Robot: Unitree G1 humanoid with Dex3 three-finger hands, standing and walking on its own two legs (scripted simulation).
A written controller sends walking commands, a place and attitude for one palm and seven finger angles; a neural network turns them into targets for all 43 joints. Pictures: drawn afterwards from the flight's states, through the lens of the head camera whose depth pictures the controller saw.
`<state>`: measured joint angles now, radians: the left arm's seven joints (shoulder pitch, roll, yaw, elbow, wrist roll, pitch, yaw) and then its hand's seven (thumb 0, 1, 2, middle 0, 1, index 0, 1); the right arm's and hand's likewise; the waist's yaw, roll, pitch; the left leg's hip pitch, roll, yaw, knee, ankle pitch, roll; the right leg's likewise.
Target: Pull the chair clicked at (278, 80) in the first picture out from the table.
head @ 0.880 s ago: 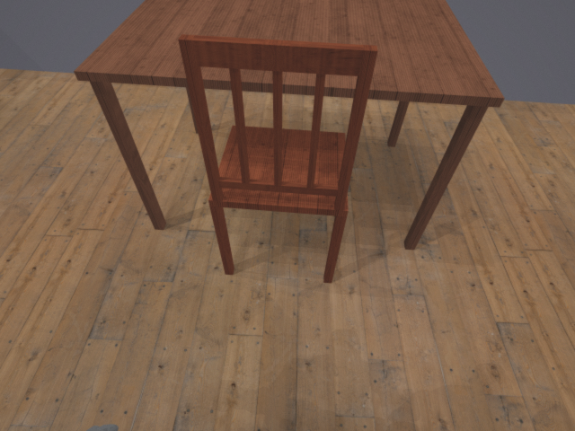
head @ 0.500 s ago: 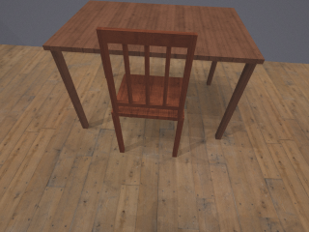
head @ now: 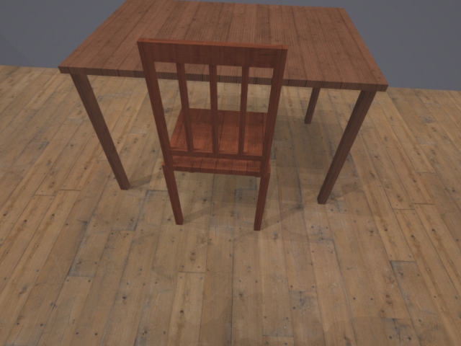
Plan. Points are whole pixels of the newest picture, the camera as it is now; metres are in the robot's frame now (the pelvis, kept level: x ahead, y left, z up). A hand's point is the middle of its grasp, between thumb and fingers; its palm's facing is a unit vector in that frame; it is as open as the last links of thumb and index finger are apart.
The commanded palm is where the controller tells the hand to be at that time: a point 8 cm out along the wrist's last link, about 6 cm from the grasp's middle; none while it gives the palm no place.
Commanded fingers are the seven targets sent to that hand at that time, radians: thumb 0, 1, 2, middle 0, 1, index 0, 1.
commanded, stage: look at it before walking up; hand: left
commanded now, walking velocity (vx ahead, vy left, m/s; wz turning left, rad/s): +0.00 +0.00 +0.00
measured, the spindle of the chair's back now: (214, 113) +0.81 +0.10 -0.08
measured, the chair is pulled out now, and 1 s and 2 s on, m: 0.00 0.00 0.00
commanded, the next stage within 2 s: take the last steps up to it in 0.56 s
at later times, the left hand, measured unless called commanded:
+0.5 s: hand out of the picture +0.05 +0.24 -0.16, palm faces -0.01 -0.95 -0.30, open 7.4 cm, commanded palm none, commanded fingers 0.00 0.90 0.90 -0.20 -0.30 -0.20 -0.30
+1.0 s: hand out of the picture +0.03 +0.18 -0.19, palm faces -0.03 -0.98 -0.20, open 7.4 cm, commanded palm none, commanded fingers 0.00 0.90 0.90 -0.20 -0.30 -0.20 -0.30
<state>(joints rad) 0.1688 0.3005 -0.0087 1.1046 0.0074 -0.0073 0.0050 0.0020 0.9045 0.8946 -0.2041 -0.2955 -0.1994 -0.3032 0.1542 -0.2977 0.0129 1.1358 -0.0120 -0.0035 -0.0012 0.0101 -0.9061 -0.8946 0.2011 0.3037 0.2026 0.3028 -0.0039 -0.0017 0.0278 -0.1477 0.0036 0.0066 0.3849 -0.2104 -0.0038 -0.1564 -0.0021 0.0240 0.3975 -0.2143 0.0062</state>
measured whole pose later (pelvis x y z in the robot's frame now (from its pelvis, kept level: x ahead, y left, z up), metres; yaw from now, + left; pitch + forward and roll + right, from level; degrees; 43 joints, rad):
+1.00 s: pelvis +0.05 -0.01 -0.01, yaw -3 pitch -1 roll +1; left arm 0.34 0.22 0.02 1.13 0.02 0.00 -0.02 0.00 0.91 0.90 -0.20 -0.29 -0.20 -0.30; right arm 0.31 -0.19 -0.01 1.13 -0.03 -0.02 0.00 0.01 -0.91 -0.89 0.20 0.30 0.20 0.30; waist 0.01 -0.03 -0.01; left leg -0.14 0.02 0.06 0.52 -0.37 -0.01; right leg -0.21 -0.01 0.00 0.60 -0.38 -0.02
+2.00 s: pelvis +0.35 -0.05 -0.01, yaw -6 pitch +0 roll +0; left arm 0.13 0.14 0.03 1.04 0.02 -0.05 0.01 0.00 0.91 0.90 -0.20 -0.29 -0.19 -0.30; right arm 0.41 -0.13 -0.02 1.16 -0.01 -0.01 -0.03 0.01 -0.91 -0.89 0.20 0.30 0.20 0.30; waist -0.07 0.04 0.08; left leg -0.21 0.06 0.08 0.73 -0.52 -0.01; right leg -0.33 -0.02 -0.11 0.54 -0.22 -0.04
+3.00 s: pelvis +0.33 +0.01 -0.01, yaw -7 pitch +0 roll +0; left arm 0.29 0.17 0.01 1.01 0.02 0.01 0.03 0.01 0.94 0.89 -0.20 -0.30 -0.20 -0.30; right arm 0.36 -0.19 0.00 1.06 -0.02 0.01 -0.02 0.01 -0.91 -0.90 0.20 0.30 0.20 0.30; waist -0.04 0.00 0.00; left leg -0.26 0.01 0.07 0.53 -0.27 0.03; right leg -0.19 0.03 0.00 0.51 -0.33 -0.03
